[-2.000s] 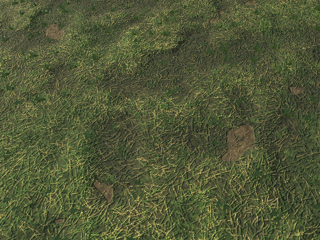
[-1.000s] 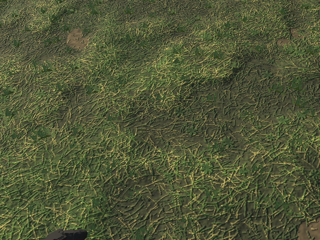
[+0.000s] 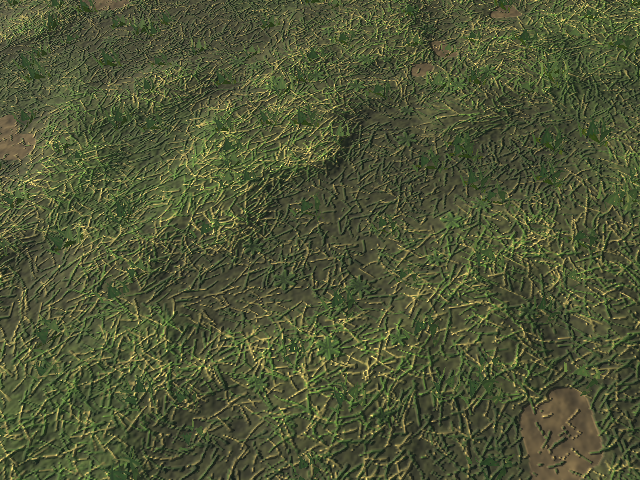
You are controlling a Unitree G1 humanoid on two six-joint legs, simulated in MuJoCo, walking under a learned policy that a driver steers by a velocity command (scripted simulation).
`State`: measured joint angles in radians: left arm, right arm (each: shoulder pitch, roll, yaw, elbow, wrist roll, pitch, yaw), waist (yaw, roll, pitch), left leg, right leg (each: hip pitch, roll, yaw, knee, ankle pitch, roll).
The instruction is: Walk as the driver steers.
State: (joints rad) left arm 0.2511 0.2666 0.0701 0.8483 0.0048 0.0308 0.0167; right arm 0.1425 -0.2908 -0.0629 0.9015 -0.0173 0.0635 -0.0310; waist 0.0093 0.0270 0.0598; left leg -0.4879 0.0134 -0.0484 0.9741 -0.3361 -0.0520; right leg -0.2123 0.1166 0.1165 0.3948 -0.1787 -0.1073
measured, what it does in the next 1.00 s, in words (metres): steps on the spot: left foot, then right foot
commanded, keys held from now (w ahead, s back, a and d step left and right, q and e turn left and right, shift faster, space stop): no key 1.00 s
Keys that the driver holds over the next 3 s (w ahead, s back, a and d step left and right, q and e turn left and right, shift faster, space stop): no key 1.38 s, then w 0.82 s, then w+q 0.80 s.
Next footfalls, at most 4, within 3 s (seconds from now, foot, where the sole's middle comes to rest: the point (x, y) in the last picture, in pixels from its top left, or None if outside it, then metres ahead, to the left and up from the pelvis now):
0.32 left None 0.05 0.14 -0.78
0.56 right None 0.01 -0.09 -0.78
2.10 right None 0.39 -0.03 -0.78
2.64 left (316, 373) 0.69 0.10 -0.78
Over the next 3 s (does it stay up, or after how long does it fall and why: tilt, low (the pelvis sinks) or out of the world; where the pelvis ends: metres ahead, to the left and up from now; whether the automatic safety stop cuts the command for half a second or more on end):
stays up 0.74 0.07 0.00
